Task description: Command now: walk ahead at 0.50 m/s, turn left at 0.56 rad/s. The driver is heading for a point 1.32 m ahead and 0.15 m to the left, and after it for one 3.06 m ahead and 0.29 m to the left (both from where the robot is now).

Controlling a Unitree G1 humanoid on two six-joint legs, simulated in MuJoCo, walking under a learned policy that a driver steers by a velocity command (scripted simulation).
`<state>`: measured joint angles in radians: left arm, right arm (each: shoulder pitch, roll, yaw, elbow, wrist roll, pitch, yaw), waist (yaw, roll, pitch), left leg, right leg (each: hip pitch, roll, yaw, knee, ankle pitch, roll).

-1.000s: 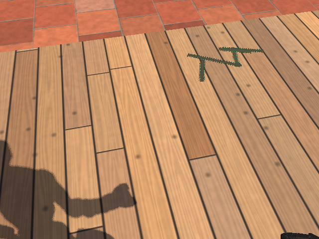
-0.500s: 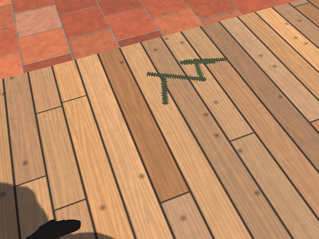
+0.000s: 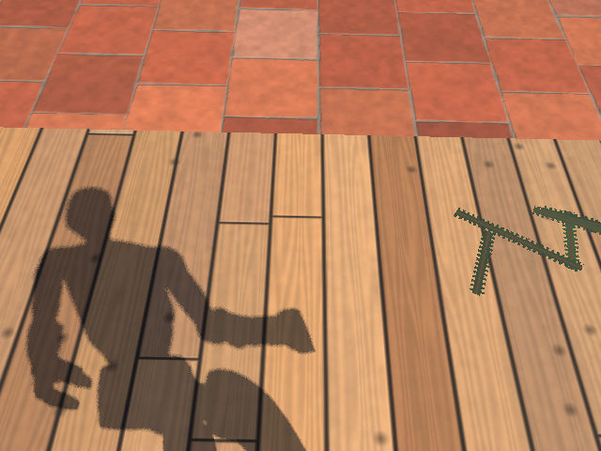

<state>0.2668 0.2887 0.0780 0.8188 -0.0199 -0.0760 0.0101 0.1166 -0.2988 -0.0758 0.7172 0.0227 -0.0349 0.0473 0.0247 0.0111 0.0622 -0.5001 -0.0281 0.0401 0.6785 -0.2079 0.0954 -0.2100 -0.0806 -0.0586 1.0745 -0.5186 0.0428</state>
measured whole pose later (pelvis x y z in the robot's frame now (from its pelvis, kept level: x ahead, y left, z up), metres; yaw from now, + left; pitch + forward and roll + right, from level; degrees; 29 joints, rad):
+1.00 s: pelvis +0.53 +0.10 +0.01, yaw +18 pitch +2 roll -1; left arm 0.37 0.30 0.04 0.88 -0.02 -0.07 -0.01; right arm 0.07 -0.26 -0.04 0.64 0.01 -0.08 0.03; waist 0.06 -0.01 0.02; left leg -0.45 -0.01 0.03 0.56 -0.15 0.05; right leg -0.21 -0.01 0.04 0.93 -0.48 -0.01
